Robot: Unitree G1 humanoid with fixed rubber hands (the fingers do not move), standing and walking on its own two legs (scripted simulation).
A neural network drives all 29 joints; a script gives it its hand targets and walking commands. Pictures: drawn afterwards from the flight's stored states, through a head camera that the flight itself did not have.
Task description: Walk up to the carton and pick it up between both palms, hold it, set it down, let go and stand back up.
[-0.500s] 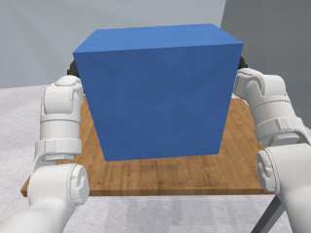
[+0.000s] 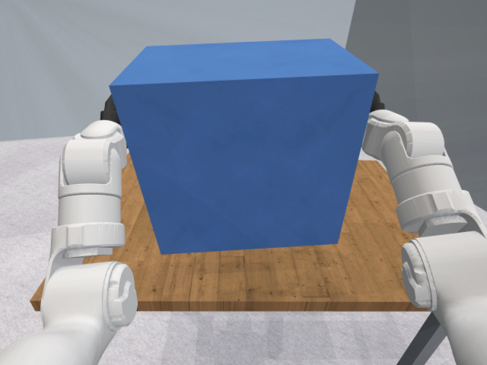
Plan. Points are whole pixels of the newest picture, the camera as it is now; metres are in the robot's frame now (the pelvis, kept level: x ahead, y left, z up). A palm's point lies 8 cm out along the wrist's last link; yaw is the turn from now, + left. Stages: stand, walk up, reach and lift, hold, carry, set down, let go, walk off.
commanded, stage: hold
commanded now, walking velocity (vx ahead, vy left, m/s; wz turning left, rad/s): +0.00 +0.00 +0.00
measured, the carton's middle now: (244, 147) +0.37 +0.01 +0.27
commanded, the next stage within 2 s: none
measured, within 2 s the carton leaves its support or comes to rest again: neither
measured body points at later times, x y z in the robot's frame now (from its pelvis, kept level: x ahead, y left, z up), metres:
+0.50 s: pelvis -0.01 +0.00 +0.00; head -0.11 +0.01 +0.44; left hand +0.37 +0.20 +0.31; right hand +0.37 -0.19 +0.33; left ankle +0.02 +0.13 -0.75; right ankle -0.03 -0.11 -0.75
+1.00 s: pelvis -0.01 +0.01 +0.00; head -0.10 +0.03 +0.44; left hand +0.37 +0.20 +0.29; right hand +0.38 -0.18 +0.32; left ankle +0.02 +0.13 -0.75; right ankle -0.03 -0.11 -0.75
